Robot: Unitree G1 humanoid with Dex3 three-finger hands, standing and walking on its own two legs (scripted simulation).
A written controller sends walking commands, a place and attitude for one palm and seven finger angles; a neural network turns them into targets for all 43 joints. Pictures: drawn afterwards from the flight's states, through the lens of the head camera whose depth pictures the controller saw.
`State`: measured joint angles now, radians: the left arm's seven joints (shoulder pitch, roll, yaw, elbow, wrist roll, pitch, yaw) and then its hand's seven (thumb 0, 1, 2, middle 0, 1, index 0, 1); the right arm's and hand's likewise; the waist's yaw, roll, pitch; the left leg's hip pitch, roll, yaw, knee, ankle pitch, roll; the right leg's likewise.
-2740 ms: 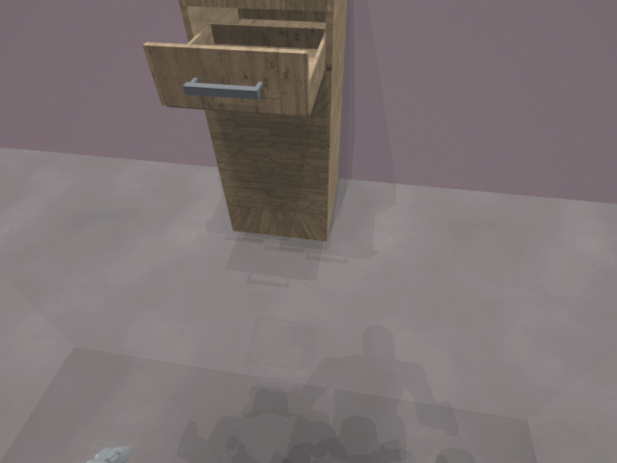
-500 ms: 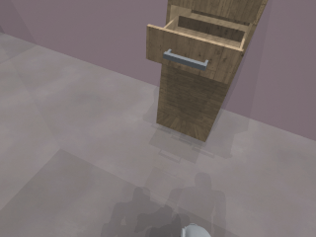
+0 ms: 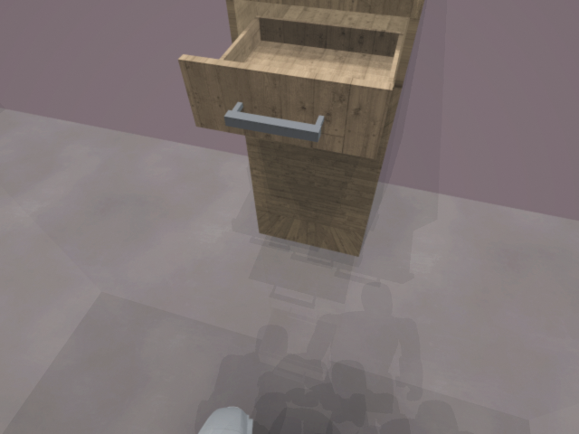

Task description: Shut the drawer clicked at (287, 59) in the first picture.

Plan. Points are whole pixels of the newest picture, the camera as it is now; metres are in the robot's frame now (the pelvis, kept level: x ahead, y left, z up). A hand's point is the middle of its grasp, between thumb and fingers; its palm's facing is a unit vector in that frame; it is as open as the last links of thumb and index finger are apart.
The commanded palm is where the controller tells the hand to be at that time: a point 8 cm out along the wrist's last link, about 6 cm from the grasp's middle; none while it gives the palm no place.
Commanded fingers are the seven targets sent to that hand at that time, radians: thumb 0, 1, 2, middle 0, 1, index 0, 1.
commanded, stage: turn to face it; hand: left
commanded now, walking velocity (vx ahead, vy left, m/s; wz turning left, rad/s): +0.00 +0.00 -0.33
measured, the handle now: (275, 119) +0.62 +0.07 +0.08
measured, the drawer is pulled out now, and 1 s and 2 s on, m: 0.28 0.28 0.28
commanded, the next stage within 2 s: take the last steps up to it in 0.28 s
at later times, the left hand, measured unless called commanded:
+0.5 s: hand out of the picture +0.09 +0.24 -0.17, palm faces -0.12 -0.97 -0.21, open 7.4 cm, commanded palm none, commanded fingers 0.00 0.90 0.90 -0.20 -0.30 -0.20 -0.30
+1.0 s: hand out of the picture +0.12 +0.16 -0.17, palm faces -0.14 -0.97 -0.19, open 7.3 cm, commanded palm none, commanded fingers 0.00 0.90 0.90 -0.20 -0.30 -0.20 -0.30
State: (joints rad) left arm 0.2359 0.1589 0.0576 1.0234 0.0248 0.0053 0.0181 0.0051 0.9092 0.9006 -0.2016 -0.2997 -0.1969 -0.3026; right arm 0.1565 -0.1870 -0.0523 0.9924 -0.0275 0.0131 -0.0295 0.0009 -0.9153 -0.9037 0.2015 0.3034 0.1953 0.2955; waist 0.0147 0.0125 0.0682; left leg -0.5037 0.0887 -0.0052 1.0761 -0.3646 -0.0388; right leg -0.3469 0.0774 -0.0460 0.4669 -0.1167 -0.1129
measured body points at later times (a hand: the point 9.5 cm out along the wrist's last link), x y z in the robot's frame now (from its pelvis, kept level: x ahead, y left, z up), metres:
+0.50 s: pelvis +0.02 +0.04 +0.01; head +0.04 +0.06 +0.46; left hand +0.10 +0.29 -0.15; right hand -0.01 -0.18 -0.14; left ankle +0.00 +0.16 -0.73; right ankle -0.01 -0.08 -0.67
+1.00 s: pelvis +0.11 -0.01 +0.00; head +0.13 -0.01 +0.45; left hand +0.13 +0.21 -0.16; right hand +0.11 -0.26 -0.15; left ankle +0.23 +0.10 -0.71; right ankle -0.01 -0.10 -0.73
